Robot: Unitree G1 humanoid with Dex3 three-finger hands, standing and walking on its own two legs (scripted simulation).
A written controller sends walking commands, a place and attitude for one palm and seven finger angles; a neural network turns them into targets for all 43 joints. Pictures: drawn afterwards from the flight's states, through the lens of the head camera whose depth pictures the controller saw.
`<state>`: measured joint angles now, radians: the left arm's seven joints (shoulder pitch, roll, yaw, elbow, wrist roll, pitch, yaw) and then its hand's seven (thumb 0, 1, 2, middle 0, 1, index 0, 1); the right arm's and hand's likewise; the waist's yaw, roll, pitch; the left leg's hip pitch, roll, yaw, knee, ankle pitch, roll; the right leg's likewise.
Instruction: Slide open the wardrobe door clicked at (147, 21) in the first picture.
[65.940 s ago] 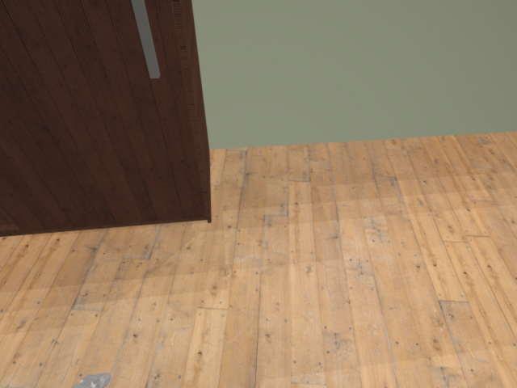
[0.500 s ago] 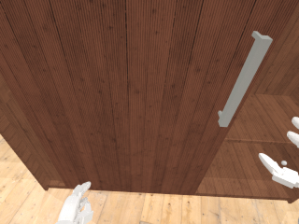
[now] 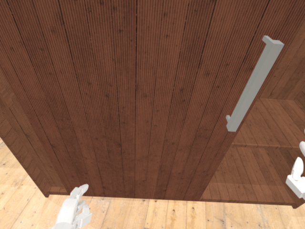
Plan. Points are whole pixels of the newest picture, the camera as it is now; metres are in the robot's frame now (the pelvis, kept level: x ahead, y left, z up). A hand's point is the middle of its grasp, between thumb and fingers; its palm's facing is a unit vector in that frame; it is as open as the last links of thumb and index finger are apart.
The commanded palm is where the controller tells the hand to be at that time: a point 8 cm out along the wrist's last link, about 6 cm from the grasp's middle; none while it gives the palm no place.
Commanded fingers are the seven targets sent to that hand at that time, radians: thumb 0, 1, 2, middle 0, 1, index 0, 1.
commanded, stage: draw the hand back to the body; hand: right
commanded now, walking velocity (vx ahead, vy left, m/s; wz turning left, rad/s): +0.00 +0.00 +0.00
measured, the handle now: (246, 89) +0.47 -0.29 +0.17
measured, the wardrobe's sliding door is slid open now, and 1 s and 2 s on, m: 0.66 0.66 0.66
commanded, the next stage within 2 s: step back with the hand held close in 0.08 s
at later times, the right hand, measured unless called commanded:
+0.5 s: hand (293, 182) +0.18 -0.27 +0.15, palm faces +0.34 +0.83 -0.44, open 7.4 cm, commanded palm +0.12 -0.32 +0.17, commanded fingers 0.00 -0.90 -0.90 0.20 0.30 0.20 0.30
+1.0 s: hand out of the picture +0.07 -0.35 +0.15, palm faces +0.47 +0.79 -0.39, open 7.4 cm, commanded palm +0.02 -0.38 +0.17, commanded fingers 0.00 -0.90 -0.90 0.20 0.30 0.20 0.30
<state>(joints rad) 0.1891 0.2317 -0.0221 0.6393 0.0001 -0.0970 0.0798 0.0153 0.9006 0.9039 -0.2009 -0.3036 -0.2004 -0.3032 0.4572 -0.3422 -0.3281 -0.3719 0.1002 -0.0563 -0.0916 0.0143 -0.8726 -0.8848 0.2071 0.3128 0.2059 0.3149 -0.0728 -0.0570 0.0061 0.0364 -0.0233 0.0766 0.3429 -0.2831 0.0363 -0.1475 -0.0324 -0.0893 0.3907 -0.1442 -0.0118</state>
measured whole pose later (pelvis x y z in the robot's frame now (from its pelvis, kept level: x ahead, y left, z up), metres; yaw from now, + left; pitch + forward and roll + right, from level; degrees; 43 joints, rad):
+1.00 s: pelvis -0.11 -0.08 -0.01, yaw -2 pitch -2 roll +5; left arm 0.20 0.20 -0.02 0.61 0.00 -0.09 0.08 0.02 0.90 0.90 -0.20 -0.30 -0.20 -0.30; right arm 0.52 -0.41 -0.39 -0.53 0.06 -0.22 -0.13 0.01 -0.89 -0.89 0.21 0.30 0.21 0.30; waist -0.06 -0.03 0.02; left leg -0.19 -0.06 0.01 0.47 -0.26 -0.01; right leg -0.46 0.01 -0.07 0.51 -0.15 -0.04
